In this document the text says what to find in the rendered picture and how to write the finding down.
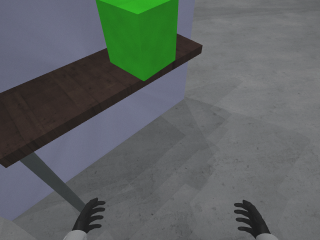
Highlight right robot hand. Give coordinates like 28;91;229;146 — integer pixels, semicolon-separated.
234;199;271;239

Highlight table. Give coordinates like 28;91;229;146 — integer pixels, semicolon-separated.
0;34;203;213

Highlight carton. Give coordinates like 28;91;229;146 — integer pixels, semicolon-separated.
95;0;179;81

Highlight left robot forearm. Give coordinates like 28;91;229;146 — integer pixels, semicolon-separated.
63;230;88;240

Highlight left robot hand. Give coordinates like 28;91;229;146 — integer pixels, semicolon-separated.
72;197;106;234

